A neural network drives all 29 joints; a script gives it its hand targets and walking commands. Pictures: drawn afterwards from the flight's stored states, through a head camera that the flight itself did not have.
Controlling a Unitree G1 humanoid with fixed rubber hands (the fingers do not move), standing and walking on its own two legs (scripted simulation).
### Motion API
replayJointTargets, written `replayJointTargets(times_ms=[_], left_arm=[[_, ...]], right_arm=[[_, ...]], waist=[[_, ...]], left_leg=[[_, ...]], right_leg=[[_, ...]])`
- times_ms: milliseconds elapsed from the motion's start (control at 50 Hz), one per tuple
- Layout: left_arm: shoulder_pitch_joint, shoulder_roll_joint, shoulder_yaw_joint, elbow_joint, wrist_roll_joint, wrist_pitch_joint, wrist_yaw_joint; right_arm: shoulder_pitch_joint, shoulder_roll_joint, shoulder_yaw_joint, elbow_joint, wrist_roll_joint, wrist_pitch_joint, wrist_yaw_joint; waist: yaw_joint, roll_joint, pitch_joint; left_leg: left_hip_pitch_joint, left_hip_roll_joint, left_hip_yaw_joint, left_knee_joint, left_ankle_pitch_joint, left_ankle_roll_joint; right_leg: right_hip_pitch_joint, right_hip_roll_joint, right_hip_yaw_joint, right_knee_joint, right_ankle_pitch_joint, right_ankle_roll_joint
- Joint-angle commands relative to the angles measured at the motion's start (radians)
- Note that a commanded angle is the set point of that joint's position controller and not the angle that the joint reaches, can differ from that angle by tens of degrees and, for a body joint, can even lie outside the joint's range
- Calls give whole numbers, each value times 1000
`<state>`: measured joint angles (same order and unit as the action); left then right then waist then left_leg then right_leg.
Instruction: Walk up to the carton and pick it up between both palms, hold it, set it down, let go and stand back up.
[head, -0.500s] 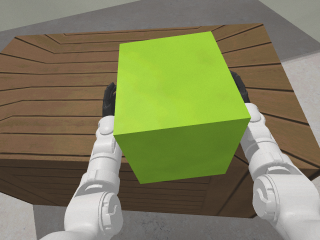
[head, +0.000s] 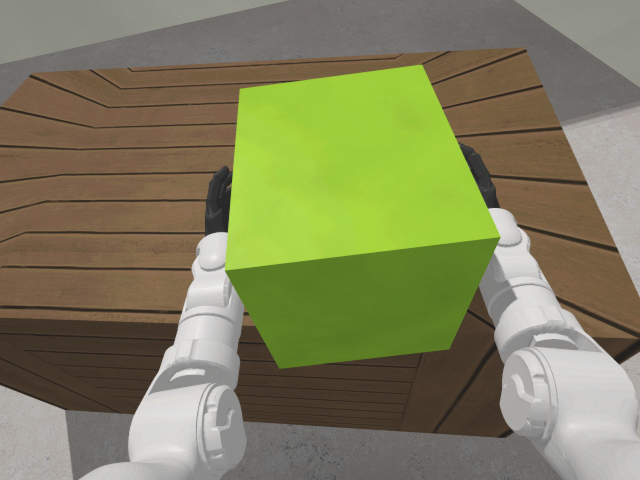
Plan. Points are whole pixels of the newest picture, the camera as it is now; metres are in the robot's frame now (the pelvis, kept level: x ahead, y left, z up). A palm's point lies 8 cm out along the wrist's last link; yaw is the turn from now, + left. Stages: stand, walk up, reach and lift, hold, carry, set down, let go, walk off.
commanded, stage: reach and lift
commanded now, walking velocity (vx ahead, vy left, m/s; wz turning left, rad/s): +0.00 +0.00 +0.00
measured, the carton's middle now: (347, 223) +0.42 +0.05 +0.07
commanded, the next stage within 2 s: none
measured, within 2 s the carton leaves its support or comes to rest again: leaves its support in 0.88 s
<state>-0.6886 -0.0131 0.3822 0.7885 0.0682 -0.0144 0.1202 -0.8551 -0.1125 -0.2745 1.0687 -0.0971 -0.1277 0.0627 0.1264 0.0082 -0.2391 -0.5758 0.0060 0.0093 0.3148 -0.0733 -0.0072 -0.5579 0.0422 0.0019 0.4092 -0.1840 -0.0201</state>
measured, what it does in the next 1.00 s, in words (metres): stands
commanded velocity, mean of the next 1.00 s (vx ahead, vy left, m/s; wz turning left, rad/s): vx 0.00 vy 0.00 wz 0.00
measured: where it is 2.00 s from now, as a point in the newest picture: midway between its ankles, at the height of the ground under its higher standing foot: outside the picture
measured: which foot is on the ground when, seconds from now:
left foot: down 0.00-1.00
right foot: down 0.00-1.00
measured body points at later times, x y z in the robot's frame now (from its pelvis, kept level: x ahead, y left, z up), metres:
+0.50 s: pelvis +0.00 +0.00 +0.00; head +0.06 -0.02 +0.45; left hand +0.40 +0.21 +0.08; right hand +0.47 -0.11 +0.08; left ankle +0.03 +0.13 -0.74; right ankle -0.01 -0.09 -0.74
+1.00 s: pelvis -0.01 +0.01 +0.00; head +0.04 -0.01 +0.45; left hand +0.39 +0.22 +0.09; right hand +0.46 -0.10 +0.10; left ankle +0.03 +0.13 -0.74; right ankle -0.01 -0.08 -0.74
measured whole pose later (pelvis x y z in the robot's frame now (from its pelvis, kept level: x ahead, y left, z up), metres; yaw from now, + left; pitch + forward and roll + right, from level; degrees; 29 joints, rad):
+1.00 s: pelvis -0.01 +0.01 +0.00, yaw +0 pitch +18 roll +0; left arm -0.69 -0.02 0.38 0.79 0.07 -0.03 0.14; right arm -0.86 -0.12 -0.22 1.07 -0.10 -0.14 0.02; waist 0.13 0.01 -0.25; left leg -0.58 0.01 0.01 0.33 -0.07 -0.01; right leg -0.55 0.04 0.00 0.41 -0.17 -0.02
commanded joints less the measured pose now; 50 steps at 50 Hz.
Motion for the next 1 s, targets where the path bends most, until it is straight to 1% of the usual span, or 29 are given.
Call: replayJointTargets(times_ms=[0,200,460,580,700,840,900,980], left_arm=[[-662,-395,-181,19,133,-40,-131],[-674,-418,-200,15,123,-40,-129],[-737,-478,-282,-71,86,-82,-120],[-751,-501,-327,-100,63,-78,-112],[-756,-530,-380,-116,34,-64,-102],[-782,-549,-440,-137,-3,-41,-92],[-804,-552,-460,-148,-16,-31,-90],[-843,-550,-482,-163,-30,-11,-87]], right_arm=[[-620,513,163,-82,-128,-34,97],[-624,528,179,-86,-129,-42,94],[-704,577,299,-199,-91,-115,72],[-719,581,342,-220,-64,-122,66],[-722,586,377,-219,-34,-123,65],[-732,602,408,-230,3,-111,59],[-739,609,414,-238,18,-103,54],[-754,607,406,-237,33,-86,50]], waist=[[40,-150,-486],[33,-151,-499],[31,-166,-674],[19,-160,-724],[10,-149,-762],[-6,-144,-789],[-14,-140,-795],[-26,-132,-778]], left_leg=[[192,8,107,-13,33,34],[192,8,102,-11,37,34],[205,8,75,10,157,24],[232,8,62,21,202,17],[266,7,52,38,228,11],[315,5,46,60,235,7],[335,2,44,66,228,5],[365,1,44,70,206,4]], right_leg=[[618,-68,2,-17,415,81],[625,-68,-2,-12,434,86],[715,-71,-6,34,688,106],[721,-64,-11,42,745,107],[696,-49,-19,42,742,102],[645,-36,-23,27,684,96],[621,-32,-24,17,641,93],[572,-25,-28,-3,539,85]])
